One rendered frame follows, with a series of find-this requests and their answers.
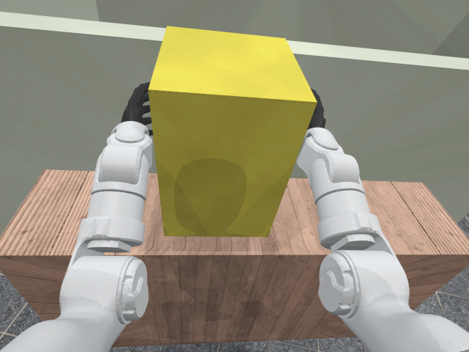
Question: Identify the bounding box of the robot left hand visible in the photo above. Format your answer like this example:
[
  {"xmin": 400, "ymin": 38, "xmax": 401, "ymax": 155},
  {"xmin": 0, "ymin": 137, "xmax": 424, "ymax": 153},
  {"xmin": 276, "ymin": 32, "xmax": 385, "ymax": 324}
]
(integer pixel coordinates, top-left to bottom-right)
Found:
[{"xmin": 121, "ymin": 82, "xmax": 153, "ymax": 136}]

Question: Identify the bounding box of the carton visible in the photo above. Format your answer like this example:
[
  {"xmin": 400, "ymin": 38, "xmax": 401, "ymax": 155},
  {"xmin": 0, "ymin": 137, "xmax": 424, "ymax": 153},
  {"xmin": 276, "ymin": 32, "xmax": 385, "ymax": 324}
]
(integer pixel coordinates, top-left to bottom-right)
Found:
[{"xmin": 148, "ymin": 26, "xmax": 317, "ymax": 237}]

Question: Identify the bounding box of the left robot upper arm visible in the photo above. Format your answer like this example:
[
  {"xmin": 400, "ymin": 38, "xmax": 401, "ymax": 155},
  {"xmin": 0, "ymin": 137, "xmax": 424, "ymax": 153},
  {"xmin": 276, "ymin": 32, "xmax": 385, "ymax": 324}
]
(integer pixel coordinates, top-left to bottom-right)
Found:
[{"xmin": 0, "ymin": 256, "xmax": 149, "ymax": 352}]

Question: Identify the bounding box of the right robot forearm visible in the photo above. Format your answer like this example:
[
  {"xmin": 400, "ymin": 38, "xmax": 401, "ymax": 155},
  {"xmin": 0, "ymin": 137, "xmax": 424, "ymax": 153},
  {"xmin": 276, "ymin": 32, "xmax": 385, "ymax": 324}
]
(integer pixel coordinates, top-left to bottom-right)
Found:
[{"xmin": 297, "ymin": 128, "xmax": 410, "ymax": 296}]

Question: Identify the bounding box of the robot right hand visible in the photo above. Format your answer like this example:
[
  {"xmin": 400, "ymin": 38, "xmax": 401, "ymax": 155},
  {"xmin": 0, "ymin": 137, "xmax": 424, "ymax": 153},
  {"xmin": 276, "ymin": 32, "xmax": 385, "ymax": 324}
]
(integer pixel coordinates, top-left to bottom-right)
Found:
[{"xmin": 307, "ymin": 88, "xmax": 326, "ymax": 130}]

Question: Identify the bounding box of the pedestal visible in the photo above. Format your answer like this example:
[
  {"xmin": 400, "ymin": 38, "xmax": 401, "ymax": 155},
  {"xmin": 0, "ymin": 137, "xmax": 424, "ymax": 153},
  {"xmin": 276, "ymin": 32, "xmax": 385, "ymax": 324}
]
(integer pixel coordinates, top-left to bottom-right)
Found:
[{"xmin": 0, "ymin": 169, "xmax": 469, "ymax": 348}]

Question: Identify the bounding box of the right robot upper arm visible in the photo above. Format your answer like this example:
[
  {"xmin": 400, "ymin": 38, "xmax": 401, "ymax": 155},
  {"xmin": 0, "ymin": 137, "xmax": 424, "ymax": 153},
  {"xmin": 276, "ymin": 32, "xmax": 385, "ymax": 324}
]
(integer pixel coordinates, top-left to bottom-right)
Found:
[{"xmin": 318, "ymin": 250, "xmax": 469, "ymax": 352}]

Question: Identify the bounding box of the left robot forearm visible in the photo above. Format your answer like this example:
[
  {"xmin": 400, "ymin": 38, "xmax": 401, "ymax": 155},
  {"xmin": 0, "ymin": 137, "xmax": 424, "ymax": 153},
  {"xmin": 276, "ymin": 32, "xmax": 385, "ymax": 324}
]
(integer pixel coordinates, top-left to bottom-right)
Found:
[{"xmin": 59, "ymin": 121, "xmax": 152, "ymax": 311}]

